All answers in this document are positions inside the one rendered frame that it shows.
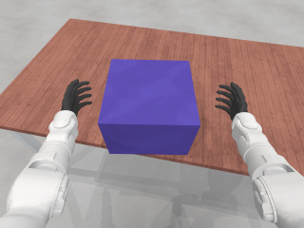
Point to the right robot forearm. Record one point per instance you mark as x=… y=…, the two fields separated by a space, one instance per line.
x=253 y=146

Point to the robot left upper arm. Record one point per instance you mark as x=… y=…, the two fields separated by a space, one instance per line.
x=39 y=195

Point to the robot right hand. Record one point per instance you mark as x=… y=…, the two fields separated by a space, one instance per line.
x=237 y=102

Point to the table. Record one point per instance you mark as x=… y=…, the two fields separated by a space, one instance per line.
x=271 y=77

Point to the robot right upper arm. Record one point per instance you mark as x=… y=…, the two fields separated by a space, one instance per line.
x=279 y=198

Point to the robot left hand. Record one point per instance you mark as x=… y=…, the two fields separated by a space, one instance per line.
x=71 y=101

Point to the carton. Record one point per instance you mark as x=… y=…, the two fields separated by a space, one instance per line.
x=149 y=107

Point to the left robot forearm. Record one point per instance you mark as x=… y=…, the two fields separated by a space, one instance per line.
x=56 y=151

